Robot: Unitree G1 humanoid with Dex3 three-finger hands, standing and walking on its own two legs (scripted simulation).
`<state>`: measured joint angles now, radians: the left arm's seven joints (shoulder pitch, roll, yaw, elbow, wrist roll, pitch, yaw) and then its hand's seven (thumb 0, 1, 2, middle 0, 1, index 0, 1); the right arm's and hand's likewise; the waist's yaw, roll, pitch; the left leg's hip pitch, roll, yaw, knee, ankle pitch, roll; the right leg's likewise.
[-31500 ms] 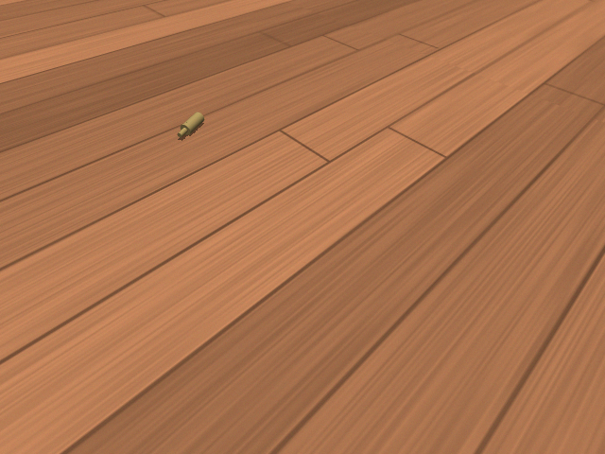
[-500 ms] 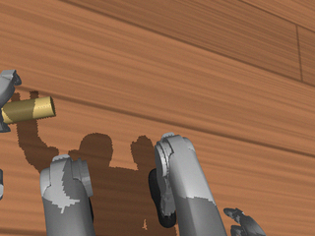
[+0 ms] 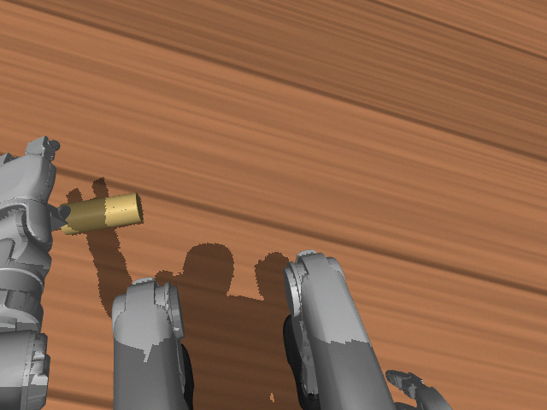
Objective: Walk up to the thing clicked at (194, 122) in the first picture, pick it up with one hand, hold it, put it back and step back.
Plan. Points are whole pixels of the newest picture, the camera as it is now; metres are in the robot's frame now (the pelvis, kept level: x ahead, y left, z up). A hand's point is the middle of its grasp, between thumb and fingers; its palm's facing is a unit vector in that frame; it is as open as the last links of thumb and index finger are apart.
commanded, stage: home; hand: left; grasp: from above
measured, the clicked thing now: (88, 215) +0.49 +0.30 -0.36
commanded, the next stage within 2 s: none
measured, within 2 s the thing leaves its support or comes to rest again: neither
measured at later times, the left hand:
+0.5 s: hand out of the picture +0.27 +0.22 +0.08, palm faces -0.03 -0.90 -0.43, open 7.4 cm
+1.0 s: hand out of the picture +0.22 +0.20 +0.27, palm faces +0.19 -0.96 -0.21, open 7.4 cm
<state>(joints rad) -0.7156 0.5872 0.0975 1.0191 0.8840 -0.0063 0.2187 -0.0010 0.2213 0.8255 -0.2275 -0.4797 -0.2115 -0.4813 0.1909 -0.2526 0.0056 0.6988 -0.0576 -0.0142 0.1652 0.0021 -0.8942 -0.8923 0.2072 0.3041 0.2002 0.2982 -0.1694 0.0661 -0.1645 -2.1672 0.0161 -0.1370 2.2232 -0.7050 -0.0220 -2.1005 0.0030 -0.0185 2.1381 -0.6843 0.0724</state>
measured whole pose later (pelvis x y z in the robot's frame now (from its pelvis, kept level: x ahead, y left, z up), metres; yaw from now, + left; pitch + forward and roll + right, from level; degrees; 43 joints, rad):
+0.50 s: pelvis +0.01 -0.01 +0.17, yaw +5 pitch +26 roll -4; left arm 0.01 0.33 0.03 0.22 0.15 0.29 0.06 0.01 0.89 0.89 -0.21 -0.31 -0.21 -0.30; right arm 0.06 -0.22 0.02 0.53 0.03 -0.06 -0.03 0.01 -0.90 -0.90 0.21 0.30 0.20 0.30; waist -0.05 0.03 -0.19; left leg -1.51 0.03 -0.10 1.65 -0.60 -0.03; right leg -1.46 -0.02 -0.03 1.59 -0.59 0.04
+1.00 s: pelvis +0.07 +0.00 +0.32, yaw +7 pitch +12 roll -3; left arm 0.49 0.22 0.04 -0.14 -0.07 0.47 0.06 0.01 0.90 0.89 -0.21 -0.30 -0.20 -0.30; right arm 0.32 -0.22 0.03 0.52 0.02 -0.19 -0.18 0.01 -0.90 -0.90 0.21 0.30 0.20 0.30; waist -0.06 0.06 -0.19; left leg -0.76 0.05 -0.07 1.05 -0.49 -0.02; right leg -0.71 -0.02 -0.04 0.97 -0.47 0.03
